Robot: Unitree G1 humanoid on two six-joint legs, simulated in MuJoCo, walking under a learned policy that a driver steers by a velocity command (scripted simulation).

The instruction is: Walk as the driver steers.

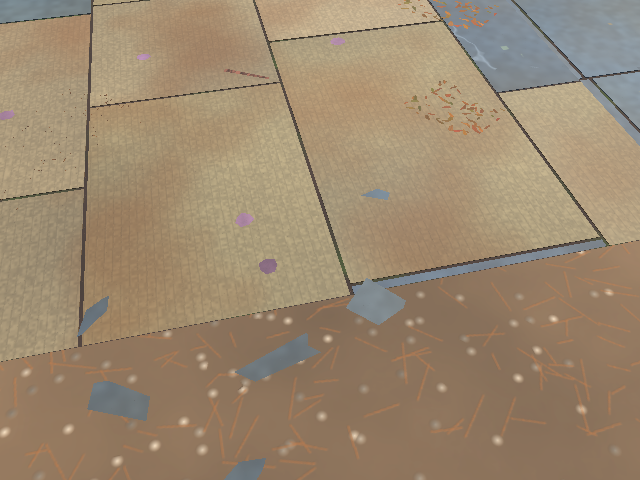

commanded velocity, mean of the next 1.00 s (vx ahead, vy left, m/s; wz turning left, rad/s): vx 0.00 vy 0.00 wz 0.00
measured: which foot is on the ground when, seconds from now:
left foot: down 0.00-1.00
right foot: down 0.00-1.00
